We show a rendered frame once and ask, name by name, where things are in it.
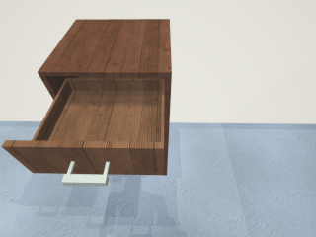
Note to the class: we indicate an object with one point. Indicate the handle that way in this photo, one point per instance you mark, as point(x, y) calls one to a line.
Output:
point(92, 180)

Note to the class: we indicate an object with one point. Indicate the drawer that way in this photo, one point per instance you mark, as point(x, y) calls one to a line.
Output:
point(92, 121)

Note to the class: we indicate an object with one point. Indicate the cabinet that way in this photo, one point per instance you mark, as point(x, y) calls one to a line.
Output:
point(114, 49)

